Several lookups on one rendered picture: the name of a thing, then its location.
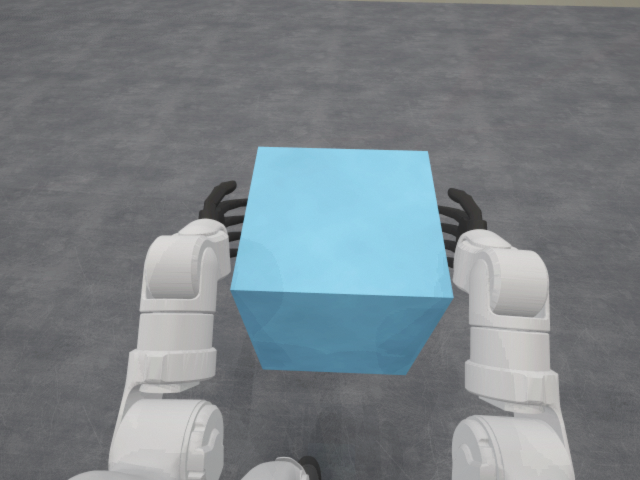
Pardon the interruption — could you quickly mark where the robot left forearm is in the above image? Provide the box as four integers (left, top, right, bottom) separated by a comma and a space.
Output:
108, 219, 231, 470

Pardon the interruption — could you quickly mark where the robot left hand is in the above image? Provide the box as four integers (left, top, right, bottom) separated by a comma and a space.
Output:
198, 181, 248, 258

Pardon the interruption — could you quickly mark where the robot left foot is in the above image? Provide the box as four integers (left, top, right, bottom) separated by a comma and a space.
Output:
298, 456, 321, 480

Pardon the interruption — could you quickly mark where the left robot upper arm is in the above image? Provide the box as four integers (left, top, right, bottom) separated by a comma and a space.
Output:
68, 399, 224, 480

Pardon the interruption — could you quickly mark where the robot right hand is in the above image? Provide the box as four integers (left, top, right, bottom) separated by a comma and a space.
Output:
437, 188, 487, 269

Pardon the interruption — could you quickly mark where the robot right forearm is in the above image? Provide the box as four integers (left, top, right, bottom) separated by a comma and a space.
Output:
453, 229, 575, 480

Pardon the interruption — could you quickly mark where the right robot upper arm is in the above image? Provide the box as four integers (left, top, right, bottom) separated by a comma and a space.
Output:
452, 415, 574, 480

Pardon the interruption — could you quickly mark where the carton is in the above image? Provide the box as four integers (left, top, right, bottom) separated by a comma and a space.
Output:
230, 147, 454, 375

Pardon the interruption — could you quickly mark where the left robot shin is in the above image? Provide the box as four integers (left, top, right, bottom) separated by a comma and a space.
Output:
275, 457, 306, 474

